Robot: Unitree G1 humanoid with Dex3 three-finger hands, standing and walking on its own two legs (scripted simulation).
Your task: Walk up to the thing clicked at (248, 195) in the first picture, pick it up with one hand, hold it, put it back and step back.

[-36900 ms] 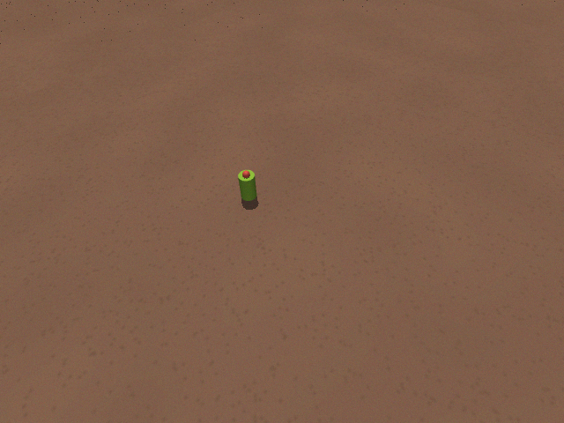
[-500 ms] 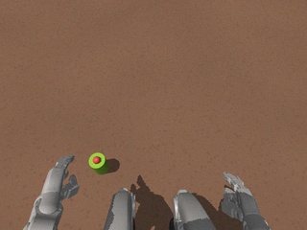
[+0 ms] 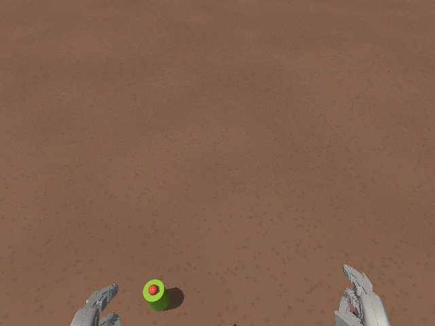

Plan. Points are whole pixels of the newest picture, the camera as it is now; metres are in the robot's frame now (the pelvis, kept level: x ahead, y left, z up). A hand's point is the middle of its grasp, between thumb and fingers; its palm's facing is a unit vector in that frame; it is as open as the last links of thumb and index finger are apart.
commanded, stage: home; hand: left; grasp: from above
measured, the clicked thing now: (156, 294) +0.39 +0.25 -0.64
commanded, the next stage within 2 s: stand in 1.92 s
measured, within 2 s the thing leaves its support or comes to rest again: neither
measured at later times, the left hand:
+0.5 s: hand out of the picture +0.15 +0.18 -0.05, palm faces +0.04 -0.98 -0.20, open 7.4 cm
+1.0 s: hand out of the picture +0.15 +0.18 -0.05, palm faces +0.03 -0.98 -0.20, open 7.4 cm
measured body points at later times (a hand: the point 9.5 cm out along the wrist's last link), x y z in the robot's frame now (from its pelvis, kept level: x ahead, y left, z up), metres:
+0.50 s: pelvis -0.01 +0.00 +0.00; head +0.01 +0.00 +0.45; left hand +0.15 +0.23 -0.03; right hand +0.15 -0.24 -0.07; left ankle +0.01 +0.12 -0.68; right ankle -0.02 -0.12 -0.68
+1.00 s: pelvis -0.01 +0.00 +0.00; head +0.01 +0.01 +0.45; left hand +0.15 +0.23 -0.03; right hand +0.15 -0.24 -0.07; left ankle +0.01 +0.12 -0.68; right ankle -0.02 -0.12 -0.68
